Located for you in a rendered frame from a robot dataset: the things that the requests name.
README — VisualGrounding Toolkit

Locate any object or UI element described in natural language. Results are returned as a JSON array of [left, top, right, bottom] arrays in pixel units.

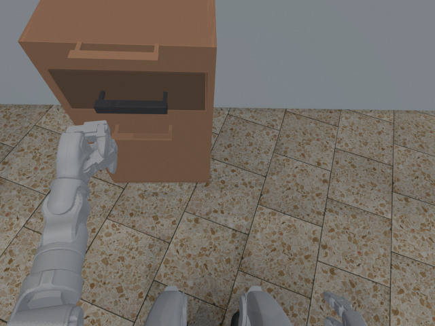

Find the right robot thigh
[[239, 291, 293, 326]]

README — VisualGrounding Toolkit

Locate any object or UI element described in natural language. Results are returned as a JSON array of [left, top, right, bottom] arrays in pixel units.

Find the robot thigh
[[143, 291, 188, 326], [239, 291, 293, 326]]

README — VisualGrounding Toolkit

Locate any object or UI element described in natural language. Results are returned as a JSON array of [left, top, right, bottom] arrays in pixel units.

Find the handle
[[94, 90, 168, 114], [67, 50, 160, 70], [111, 133, 173, 145]]

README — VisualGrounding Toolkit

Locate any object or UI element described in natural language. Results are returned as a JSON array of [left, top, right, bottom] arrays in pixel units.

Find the left robot thigh
[[143, 291, 188, 326]]

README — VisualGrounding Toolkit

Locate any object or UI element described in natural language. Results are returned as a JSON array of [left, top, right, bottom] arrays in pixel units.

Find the drawer
[[48, 69, 205, 110]]

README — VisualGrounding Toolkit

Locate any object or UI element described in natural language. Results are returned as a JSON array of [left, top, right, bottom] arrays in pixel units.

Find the robot left hand
[[56, 120, 118, 185]]

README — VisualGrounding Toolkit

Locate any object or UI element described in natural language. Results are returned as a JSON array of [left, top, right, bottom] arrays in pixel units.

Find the cabinet
[[18, 0, 217, 183]]

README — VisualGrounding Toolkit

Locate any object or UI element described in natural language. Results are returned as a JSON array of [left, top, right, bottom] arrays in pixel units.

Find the left robot upper arm
[[9, 304, 84, 326]]

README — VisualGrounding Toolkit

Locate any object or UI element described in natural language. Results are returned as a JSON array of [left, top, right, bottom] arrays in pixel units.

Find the robot left forearm
[[6, 177, 90, 326]]

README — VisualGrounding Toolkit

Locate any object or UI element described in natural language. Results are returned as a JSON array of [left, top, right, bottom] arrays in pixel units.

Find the robot right hand
[[323, 291, 367, 326]]

